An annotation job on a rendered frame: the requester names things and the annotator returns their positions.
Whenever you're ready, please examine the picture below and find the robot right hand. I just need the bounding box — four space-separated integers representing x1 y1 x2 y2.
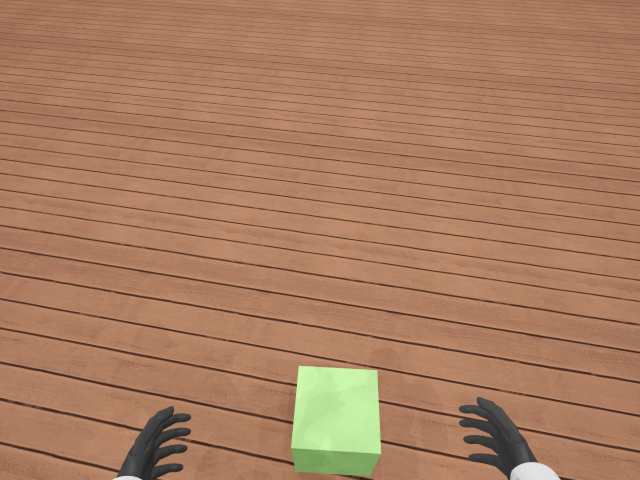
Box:
459 397 538 480

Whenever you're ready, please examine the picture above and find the carton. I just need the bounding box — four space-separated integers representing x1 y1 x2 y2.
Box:
291 366 381 476

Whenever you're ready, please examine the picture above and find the robot left hand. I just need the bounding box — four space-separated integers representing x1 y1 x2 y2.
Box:
116 406 191 480

